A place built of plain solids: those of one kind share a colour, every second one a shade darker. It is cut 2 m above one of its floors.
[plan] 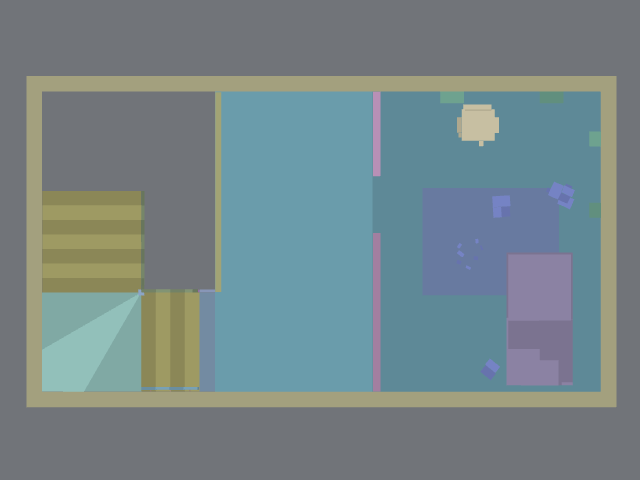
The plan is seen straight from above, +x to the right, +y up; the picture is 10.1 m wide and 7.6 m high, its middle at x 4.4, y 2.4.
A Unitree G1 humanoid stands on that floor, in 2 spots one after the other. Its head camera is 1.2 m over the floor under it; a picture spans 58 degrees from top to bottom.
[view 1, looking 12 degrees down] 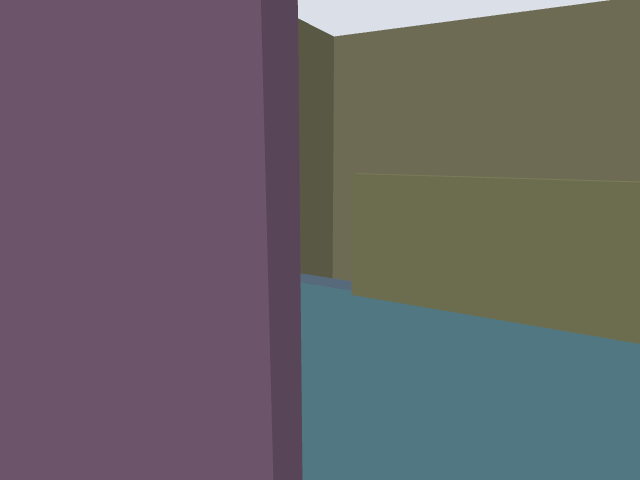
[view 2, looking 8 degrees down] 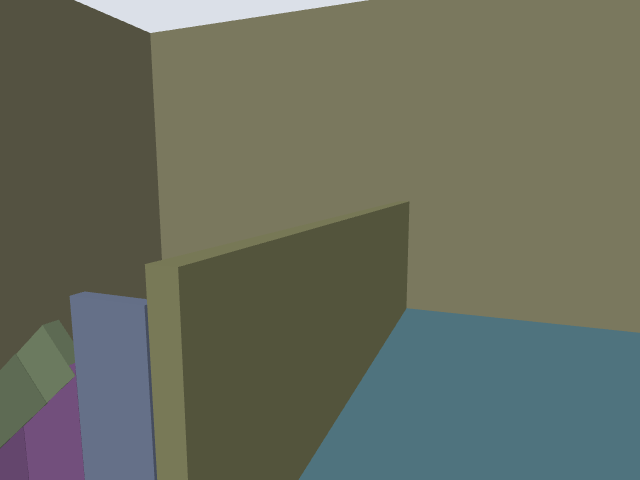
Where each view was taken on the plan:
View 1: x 6.00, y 2.96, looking -152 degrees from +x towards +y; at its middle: wall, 6.45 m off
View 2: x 3.49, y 0.78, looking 111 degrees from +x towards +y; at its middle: well_guard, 1.84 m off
